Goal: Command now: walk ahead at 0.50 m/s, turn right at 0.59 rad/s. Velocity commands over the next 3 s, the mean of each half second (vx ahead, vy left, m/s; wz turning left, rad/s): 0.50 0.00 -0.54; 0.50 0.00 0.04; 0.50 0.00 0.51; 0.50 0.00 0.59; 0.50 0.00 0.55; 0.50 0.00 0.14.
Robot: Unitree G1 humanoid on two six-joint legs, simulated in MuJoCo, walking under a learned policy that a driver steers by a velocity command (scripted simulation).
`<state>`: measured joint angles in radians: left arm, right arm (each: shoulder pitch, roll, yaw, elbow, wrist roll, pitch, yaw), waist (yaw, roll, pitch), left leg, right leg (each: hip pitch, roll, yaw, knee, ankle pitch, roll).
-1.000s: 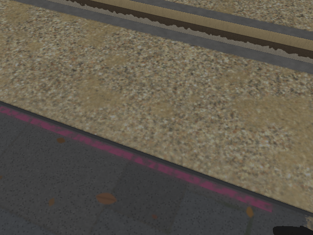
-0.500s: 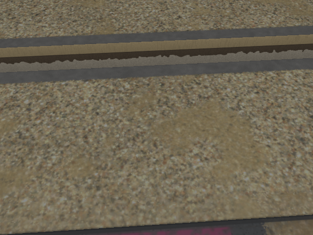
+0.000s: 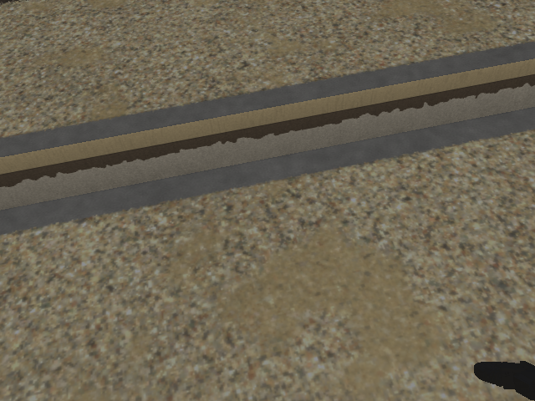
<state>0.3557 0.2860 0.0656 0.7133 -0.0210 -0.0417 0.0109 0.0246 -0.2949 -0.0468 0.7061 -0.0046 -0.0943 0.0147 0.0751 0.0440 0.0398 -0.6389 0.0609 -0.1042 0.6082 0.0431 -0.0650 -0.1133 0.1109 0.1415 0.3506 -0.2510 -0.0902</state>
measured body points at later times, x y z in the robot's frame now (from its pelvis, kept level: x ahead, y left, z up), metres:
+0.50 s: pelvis +0.27 +0.02 +0.00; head +0.30 +0.00 +0.45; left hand +0.54 +0.20 -0.08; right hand +0.20 -0.26 -0.13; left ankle +0.23 +0.15 -0.75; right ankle +0.38 -0.18 -0.69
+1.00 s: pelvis +0.52 -0.11 +0.00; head +0.54 -0.12 +0.45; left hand +0.63 +0.15 -0.12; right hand +0.62 -0.40 -0.11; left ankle +0.73 +0.01 -0.68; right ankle +0.43 -0.18 -0.75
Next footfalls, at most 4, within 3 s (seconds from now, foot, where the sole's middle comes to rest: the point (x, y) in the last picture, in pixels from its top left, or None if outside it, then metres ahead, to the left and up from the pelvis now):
0.14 left None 0.27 0.14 -0.78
0.64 right None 0.46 -0.19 -0.78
1.18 left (331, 272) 0.82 -0.04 -0.78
1.64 right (394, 202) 1.08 -0.24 -0.78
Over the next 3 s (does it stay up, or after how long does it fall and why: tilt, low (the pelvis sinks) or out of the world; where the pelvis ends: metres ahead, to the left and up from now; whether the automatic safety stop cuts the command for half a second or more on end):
stays up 1.62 0.15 -0.02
